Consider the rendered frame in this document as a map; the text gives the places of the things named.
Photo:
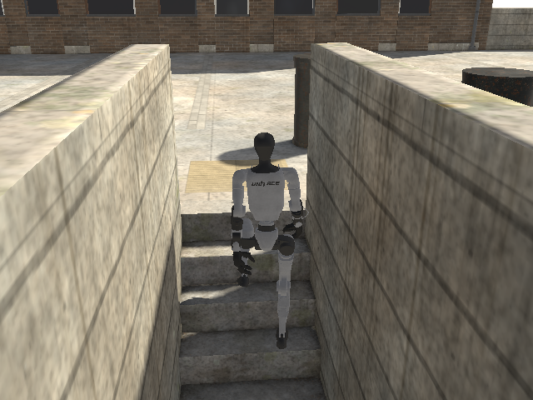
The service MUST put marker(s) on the right robot forearm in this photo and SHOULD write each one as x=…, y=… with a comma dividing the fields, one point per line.
x=297, y=217

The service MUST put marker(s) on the robot right hand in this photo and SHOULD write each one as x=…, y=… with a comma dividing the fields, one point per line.
x=291, y=227

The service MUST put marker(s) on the left robot upper arm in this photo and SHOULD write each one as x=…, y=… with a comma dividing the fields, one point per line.
x=239, y=177

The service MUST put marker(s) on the robot shin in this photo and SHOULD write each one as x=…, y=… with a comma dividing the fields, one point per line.
x=283, y=309
x=245, y=259

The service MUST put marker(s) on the robot left shin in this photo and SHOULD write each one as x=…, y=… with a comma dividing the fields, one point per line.
x=245, y=259

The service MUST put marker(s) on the robot left hand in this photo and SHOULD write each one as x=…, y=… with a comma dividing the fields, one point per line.
x=237, y=258

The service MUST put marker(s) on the left robot forearm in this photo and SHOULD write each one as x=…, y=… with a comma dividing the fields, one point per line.
x=236, y=223

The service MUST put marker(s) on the robot right shin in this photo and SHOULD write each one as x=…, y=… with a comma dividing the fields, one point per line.
x=283, y=309

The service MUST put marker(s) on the right robot upper arm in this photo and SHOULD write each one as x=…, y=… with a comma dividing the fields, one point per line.
x=291, y=176

